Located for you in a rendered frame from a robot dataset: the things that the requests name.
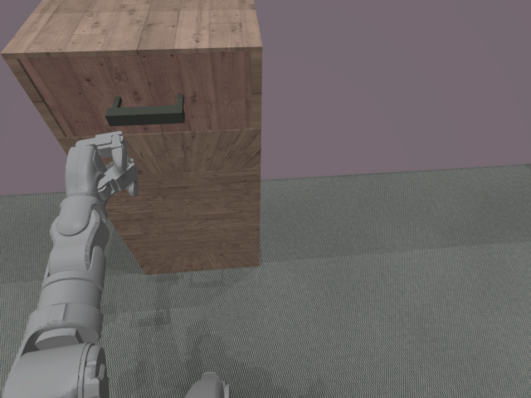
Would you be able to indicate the left robot hand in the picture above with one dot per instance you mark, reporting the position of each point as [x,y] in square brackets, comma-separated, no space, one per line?
[87,175]

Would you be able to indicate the left robot forearm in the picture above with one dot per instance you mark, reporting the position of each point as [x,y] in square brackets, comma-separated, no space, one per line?
[68,311]

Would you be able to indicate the left robot thigh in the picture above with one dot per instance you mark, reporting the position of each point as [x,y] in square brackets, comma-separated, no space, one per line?
[209,388]

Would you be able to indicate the left robot upper arm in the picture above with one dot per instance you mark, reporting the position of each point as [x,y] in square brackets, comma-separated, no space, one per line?
[75,371]

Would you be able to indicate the handle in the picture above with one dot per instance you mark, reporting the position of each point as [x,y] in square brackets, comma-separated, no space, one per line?
[125,116]

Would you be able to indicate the left robot shin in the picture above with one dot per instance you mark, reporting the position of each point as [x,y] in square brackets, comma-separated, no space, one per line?
[210,375]

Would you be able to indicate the drawer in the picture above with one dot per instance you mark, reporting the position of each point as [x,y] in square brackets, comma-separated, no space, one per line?
[79,90]

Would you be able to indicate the cabinet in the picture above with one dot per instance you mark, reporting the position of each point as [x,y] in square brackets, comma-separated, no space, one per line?
[198,205]

